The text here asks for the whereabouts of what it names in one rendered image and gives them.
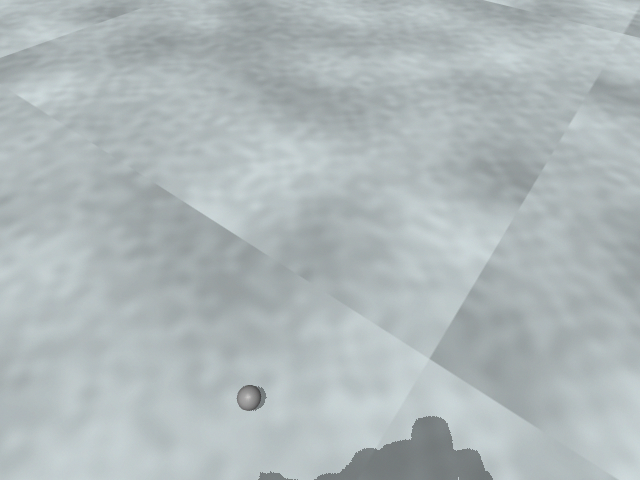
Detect ball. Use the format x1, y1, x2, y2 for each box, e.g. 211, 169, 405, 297
237, 385, 261, 411

